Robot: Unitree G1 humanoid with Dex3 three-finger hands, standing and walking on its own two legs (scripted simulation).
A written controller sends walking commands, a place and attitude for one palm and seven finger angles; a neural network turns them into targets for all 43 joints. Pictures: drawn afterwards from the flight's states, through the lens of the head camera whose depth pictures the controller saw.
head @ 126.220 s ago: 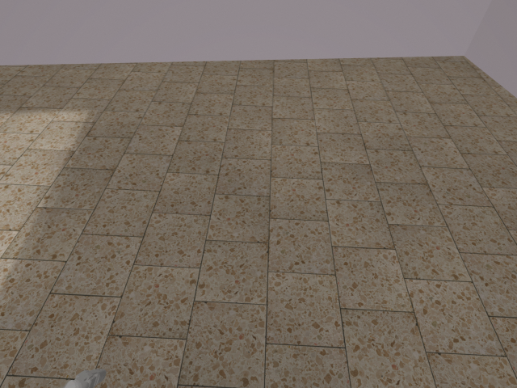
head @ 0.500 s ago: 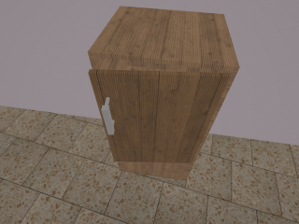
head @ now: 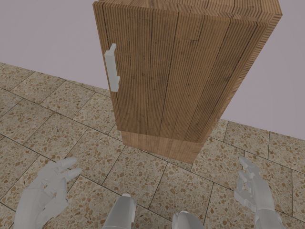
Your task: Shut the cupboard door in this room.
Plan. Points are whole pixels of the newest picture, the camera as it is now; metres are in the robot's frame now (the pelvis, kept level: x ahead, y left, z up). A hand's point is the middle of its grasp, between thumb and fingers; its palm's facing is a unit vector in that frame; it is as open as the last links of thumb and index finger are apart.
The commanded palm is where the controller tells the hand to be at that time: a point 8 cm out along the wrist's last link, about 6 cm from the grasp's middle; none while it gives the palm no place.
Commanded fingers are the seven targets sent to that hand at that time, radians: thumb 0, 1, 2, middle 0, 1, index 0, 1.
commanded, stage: raise the hand and make a fist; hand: left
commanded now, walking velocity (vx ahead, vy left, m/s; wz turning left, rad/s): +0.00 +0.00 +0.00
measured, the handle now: (114, 68) +0.53 +0.20 +0.09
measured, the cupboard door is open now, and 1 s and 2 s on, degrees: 8 8 8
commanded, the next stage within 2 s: bring the fist close to the handle in 1.44 s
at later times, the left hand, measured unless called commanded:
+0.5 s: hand (64, 166) +0.22 +0.23 +0.07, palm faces +0.01 -1.00 -0.02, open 3.6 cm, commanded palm +0.20 +0.28 +0.07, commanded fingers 0.00 0.90 0.90 -1.10 -1.28 -1.10 -1.28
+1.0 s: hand (61, 159) +0.23 +0.24 +0.08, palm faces -0.02 -1.00 -0.01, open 3.1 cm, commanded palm +0.21 +0.29 +0.09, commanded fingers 0.00 0.90 0.90 -1.30 -1.50 -1.30 -1.50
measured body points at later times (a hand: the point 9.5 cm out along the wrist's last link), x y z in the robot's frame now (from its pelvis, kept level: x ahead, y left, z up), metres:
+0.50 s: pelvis +0.01 +0.04 +0.01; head +0.08 +0.04 +0.46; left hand +0.22 +0.28 +0.07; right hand +0.16 -0.23 -0.07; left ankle +0.08 +0.14 -0.62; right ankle +0.02 -0.09 -0.62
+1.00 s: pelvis +0.01 +0.05 +0.03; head +0.06 +0.08 +0.47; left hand +0.23 +0.29 +0.08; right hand +0.20 -0.16 -0.03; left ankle +0.08 +0.14 -0.62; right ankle +0.02 -0.09 -0.62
